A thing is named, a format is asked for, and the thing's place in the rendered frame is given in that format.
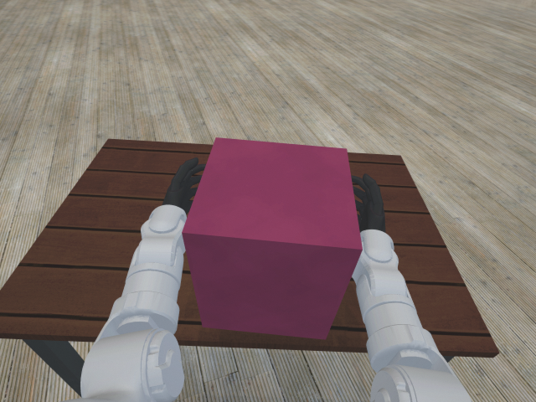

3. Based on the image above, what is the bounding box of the right robot upper arm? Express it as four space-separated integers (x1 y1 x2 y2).
370 364 471 402

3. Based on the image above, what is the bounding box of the table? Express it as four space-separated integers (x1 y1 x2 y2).
0 139 499 398

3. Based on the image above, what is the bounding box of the left robot upper arm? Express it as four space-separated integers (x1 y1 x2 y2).
60 327 184 402

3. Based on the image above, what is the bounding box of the robot left hand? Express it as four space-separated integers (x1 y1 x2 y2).
162 157 206 214

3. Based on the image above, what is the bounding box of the left robot forearm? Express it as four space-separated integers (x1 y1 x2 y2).
80 204 187 398

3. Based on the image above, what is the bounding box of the right robot forearm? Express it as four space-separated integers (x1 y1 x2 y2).
352 229 472 402

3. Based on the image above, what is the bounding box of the robot right hand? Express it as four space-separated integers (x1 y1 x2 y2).
351 173 385 232

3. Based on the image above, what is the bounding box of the carton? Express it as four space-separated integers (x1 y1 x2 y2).
182 137 363 340

